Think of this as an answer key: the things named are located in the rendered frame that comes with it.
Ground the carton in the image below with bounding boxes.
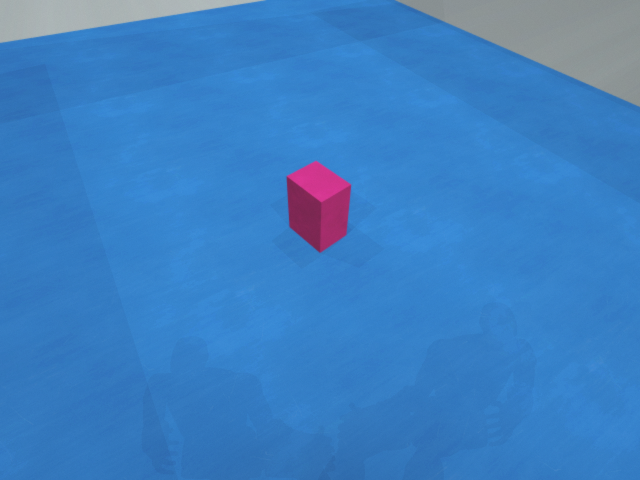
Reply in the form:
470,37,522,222
287,161,351,253

